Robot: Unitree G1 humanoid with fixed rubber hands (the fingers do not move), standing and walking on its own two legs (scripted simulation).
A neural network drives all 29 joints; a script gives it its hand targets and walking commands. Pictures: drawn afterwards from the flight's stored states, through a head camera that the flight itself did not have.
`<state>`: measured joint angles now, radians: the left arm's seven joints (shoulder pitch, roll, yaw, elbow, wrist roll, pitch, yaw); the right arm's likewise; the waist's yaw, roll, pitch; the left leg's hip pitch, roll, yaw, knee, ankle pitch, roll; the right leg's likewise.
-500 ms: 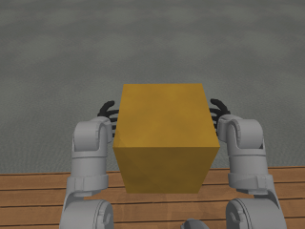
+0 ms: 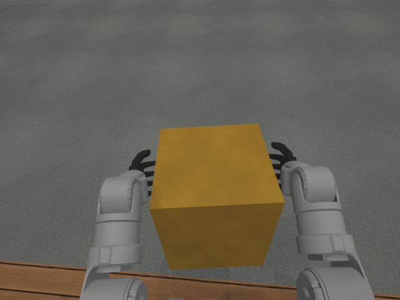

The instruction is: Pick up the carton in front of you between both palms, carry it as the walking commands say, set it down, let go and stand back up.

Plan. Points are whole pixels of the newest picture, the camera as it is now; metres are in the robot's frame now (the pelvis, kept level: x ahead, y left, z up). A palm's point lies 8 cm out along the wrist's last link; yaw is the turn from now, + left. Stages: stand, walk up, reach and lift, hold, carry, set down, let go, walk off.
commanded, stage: carry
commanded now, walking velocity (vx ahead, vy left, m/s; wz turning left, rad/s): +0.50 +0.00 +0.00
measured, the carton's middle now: (212, 198) +0.34 +0.01 +0.00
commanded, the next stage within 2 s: none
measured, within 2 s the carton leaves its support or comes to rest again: neither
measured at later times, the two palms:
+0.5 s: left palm (154, 82) +0.67 +0.17 +0.08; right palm (259, 82) +0.65 -0.13 +0.08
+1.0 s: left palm (171, 43) +0.96 +0.15 +0.06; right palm (252, 39) +0.97 -0.15 +0.06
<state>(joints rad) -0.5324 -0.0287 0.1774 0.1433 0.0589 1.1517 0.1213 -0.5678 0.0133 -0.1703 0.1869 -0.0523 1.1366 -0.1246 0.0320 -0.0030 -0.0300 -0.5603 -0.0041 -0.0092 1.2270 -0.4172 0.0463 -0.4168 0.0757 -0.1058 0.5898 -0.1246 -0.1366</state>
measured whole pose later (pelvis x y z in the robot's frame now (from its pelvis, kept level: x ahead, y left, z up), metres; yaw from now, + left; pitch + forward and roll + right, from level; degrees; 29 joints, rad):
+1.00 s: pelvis +0.61 +0.01 -0.04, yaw +1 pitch +4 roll -1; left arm -0.59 -0.05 0.19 0.13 0.10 1.16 0.13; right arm -0.60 -0.01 -0.20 0.17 -0.03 1.14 -0.11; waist 0.00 0.02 -0.05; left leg -0.31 -0.04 0.02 1.14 -0.46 0.03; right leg -0.48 0.03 -0.17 0.53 -0.14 -0.12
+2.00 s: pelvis +1.21 +0.01 -0.03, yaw +1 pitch +4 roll +0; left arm -0.17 -0.14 0.09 -0.23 0.13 1.20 0.08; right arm -0.16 0.13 -0.14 -0.26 -0.12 1.22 -0.09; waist 0.01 0.03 -0.11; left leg -0.30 0.07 0.06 1.08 -0.44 0.00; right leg -0.41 -0.05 -0.23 0.50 -0.16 -0.07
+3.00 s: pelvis +1.54 +0.02 -0.03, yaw -2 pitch +4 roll +0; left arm -0.16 -0.13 0.11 -0.30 0.12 1.21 0.08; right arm -0.17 0.13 -0.12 -0.29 -0.13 1.20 -0.08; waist 0.00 -0.01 -0.13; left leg -0.33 0.07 0.19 0.57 -0.30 0.01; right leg -0.18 -0.06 -0.15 0.53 -0.41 0.02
